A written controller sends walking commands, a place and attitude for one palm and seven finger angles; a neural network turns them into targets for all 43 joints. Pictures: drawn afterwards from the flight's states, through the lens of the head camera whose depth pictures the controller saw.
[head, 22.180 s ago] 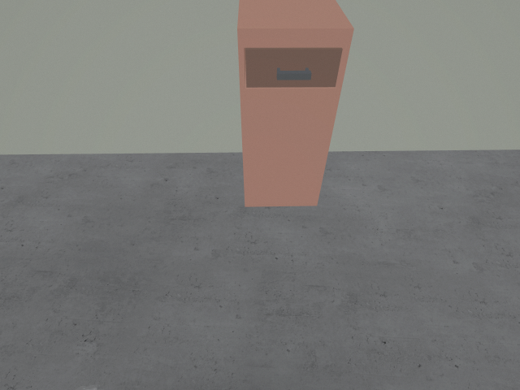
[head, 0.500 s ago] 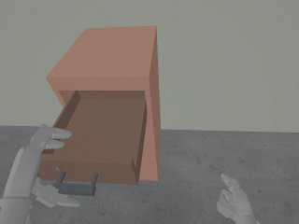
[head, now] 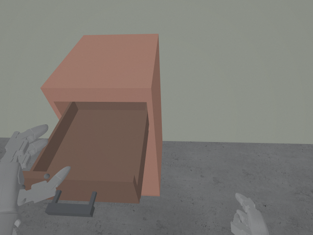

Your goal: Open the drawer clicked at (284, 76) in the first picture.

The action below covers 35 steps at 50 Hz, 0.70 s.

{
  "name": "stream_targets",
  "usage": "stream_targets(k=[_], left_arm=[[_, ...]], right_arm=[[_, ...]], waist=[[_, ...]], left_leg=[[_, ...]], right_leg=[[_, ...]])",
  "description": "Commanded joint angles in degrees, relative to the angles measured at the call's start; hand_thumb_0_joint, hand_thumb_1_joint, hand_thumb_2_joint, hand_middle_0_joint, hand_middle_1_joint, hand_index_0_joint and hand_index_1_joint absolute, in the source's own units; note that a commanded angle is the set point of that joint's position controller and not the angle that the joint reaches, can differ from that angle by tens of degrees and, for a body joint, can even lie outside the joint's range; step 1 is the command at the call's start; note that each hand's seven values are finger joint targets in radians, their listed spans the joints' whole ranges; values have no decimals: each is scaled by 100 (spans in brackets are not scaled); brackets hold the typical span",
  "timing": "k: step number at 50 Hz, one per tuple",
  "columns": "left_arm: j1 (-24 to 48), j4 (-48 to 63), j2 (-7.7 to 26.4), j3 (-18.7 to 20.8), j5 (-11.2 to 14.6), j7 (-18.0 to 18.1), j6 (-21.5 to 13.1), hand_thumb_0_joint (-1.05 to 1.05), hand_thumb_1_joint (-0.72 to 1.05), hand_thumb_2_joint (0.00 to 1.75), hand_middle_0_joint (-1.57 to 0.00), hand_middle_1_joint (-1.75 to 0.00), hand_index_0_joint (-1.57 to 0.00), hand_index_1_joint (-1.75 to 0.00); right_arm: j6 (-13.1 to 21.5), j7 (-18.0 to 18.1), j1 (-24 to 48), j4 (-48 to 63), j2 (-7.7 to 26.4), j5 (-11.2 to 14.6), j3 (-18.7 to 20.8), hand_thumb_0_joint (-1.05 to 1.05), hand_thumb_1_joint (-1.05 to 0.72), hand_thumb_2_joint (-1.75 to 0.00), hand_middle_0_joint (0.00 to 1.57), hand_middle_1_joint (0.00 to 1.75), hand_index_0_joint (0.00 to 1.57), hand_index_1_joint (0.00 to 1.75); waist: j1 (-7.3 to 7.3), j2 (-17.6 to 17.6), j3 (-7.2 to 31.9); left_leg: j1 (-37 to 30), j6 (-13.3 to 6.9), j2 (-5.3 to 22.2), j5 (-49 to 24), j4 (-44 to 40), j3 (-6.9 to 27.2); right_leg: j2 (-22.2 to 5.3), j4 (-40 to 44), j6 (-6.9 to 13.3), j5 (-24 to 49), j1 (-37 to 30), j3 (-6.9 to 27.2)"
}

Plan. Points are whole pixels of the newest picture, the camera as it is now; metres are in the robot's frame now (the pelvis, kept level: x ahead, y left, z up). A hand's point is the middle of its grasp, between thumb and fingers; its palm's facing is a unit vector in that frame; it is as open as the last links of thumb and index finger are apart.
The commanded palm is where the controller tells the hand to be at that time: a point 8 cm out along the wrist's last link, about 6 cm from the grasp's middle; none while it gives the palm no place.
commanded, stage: draw the hand back to the body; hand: left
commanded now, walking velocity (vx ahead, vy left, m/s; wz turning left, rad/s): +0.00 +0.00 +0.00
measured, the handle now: (73, 201) +0.20 +0.26 -0.03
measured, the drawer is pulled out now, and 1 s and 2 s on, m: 0.29 0.29 0.29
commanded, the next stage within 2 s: step back with the hand held close in 0.38 s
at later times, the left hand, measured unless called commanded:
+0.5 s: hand (43, 185) +0.16 +0.23 +0.15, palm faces +0.39 -0.83 -0.40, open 7.5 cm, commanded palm +0.11 +0.27 +0.17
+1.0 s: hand (21, 202) +0.13 +0.25 +0.15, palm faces +0.29 -0.81 -0.50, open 7.4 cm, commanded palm +0.07 +0.30 +0.17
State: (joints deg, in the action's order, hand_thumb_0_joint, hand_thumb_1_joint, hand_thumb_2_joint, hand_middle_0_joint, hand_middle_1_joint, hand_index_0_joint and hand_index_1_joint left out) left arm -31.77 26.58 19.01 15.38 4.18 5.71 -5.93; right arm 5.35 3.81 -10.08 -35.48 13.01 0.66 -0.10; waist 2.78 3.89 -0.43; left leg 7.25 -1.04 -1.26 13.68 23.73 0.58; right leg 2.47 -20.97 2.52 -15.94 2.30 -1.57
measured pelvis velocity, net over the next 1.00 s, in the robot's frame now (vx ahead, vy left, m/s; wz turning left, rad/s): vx -0.06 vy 0.02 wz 0.01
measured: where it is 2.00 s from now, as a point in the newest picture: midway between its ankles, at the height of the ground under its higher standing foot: outside the picture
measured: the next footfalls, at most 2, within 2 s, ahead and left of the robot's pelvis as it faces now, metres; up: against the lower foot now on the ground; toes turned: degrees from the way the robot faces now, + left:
right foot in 1.70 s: -0.21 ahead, -0.09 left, +0.00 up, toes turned -5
left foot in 1.86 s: -0.08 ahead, +0.11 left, +0.00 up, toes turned -2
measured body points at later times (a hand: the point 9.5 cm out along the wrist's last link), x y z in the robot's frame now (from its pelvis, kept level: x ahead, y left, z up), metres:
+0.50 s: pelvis -0.01 -0.01 +0.00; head -0.04 -0.04 +0.45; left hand +0.14 +0.27 +0.18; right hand +0.18 -0.23 -0.09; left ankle -0.01 +0.11 -0.74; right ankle -0.05 -0.09 -0.74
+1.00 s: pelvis -0.06 +0.02 -0.01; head -0.03 +0.02 +0.44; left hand +0.11 +0.29 +0.18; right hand +0.12 -0.23 -0.08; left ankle -0.01 +0.11 -0.74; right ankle -0.05 -0.09 -0.74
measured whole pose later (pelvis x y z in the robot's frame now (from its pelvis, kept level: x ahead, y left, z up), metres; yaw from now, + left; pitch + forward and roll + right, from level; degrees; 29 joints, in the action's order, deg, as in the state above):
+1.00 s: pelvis -0.06 +0.02 -0.01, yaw +0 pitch +2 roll -1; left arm -37.6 35.5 24.3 21.6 2.9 7.1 -10.6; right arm 1.8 3.7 -9.7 -30.8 12.1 1.4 1.4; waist -0.5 0.0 -2.1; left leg 21.0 -2.3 -1.7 10.3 29.4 0.6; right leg 1.8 -28.4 1.3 -13.6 16.6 -2.3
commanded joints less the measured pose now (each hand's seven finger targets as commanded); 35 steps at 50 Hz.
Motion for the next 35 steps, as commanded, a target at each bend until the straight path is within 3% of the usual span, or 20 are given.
stream_targets(k=[1,5,7,9,12,14,16,20,21,24,25,26,27,29,31,35], left_arm=[[432,1254,997,763,39,122,-360,0,62,78,-22,-48,-22,-48],[405,1157,920,705,61,109,-337,0,76,84,-21,-39,-21,-39],[404,1047,868,658,54,107,-333,0,83,87,-21,-34,-21,-34],[389,1054,891,677,55,114,-342,0,90,90,-20,-30,-20,-30],[410,1038,908,694,57,116,-350,0,90,90,-20,-30,-20,-30],[394,1022,919,731,71,114,-362,0,90,90,-20,-30,-20,-30],[503,1156,960,716,55,102,-374,0,90,90,-20,-30,-20,-30],[474,1082,952,722,83,105,-399,0,90,90,-20,-30,-20,-30],[533,1117,975,711,55,103,-409,0,90,90,-20,-30,-20,-30],[409,954,920,704,83,101,-427,0,90,90,-20,-30,-20,-30],[1160,1740,1747,1518,11,136,-681,0,90,90,-20,-30,-20,-30],[1203,1616,1724,1517,0,117,-809,0,90,90,-20,-30,-20,-30],[458,1018,1241,1200,-58,67,-806,0,90,90,-20,-30,-20,-30],[8,1115,930,910,-80,10,-790,0,90,90,-20,-30,-20,-30],[-180,1324,978,958,-70,25,-791,0,90,90,-20,-30,-20,-30],[-448,1487,1152,1169,-68,97,-746,0,90,90,-20,-30,-20,-30]], right_arm=[[298,46,790,996,485,21,152,0,-90,-90,20,30,20,30],[263,37,784,1013,462,27,135,0,-90,-90,20,30,20,30],[255,37,778,957,464,13,126,0,-90,-90,20,30,20,30],[261,36,781,972,463,12,130,0,-90,-90,20,30,20,30],[279,37,797,964,450,11,123,0,-90,-90,20,30,20,30],[277,34,804,982,451,12,127,0,-90,-90,20,30,20,30],[296,33,815,1000,459,29,123,0,-90,-90,20,30,20,30],[295,29,825,1003,451,37,125,0,-90,-90,20,30,20,30],[308,39,837,992,462,37,133,0,-90,-90,20,30,20,30],[302,45,850,966,448,33,149,0,-90,-90,20,30,20,30],[210,-9,676,1214,559,75,143,0,-90,-90,20,30,20,30],[194,-11,640,1117,481,58,150,0,-90,-90,20,30,20,30],[129,-23,613,1006,490,2,165,0,-90,-90,20,30,20,30],[57,-74,621,1130,581,33,231,0,-90,-90,20,30,20,30],[28,-64,655,1211,606,62,292,0,-90,-90,20,30,20,30],[-116,-47,649,1285,591,104,387,0,-90,-90,20,30,20,30]], waist=[[41,-93,525],[33,-178,423],[14,2,296],[30,-118,338],[25,-34,270],[41,-250,306],[36,-7,316],[38,-218,312],[32,-62,273],[33,-301,207],[-91,-377,-291],[-142,-312,-298],[-178,-554,-184],[-202,-409,267],[-204,-165,571],[-230,-587,850]], left_leg=[[-577,-41,225,-1736,-125,6],[-526,-49,222,-1661,-139,7],[-524,-40,201,-1550,-158,9],[-551,-47,212,-1529,-177,19],[-514,-43,196,-1364,-193,16],[-487,-50,202,-1351,-211,34],[-520,-29,206,-1354,-200,24],[-477,-51,205,-1204,-224,42],[-503,-36,201,-1165,-226,32],[-484,-73,198,-1113,-210,10],[11,-173,250,-786,103,221],[79,-137,221,-596,243,298],[64,-156,205,-692,344,285],[21,-166,258,-995,384,246],[7,-151,330,-1333,318,210],[191,-145,451,-1775,397,272]], right_leg=[[-320,326,-145,1825,422,-4],[-336,327,-162,1806,449,-3],[-308,409,-147,1649,532,-14],[-297,398,-148,1611,521,-21],[-306,468,-149,1441,570,9],[-298,450,-155,1433,518,-8],[-316,485,-141,1416,536,43],[-326,495,-168,1265,542,47],[-318,557,-151,1186,584,66],[-315,577,-178,1193,629,59],[-648,844,-212,1450,1239,599],[-828,873,-112,1476,1324,720],[-821,819,-133,1483,1352,589],[-857,545,-167,1763,1140,495],[-867,309,-196,1998,1001,452],[-837,31,-235,2188,854,352]])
